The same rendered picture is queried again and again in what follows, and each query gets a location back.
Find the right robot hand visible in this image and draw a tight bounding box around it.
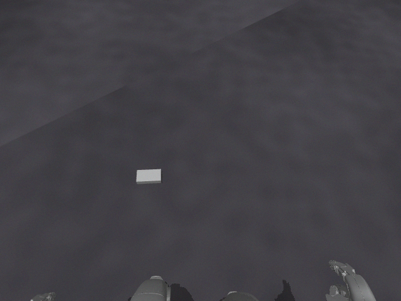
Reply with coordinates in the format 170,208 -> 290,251
326,260 -> 376,301

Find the small box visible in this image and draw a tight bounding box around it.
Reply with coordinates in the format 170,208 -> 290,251
136,169 -> 161,184

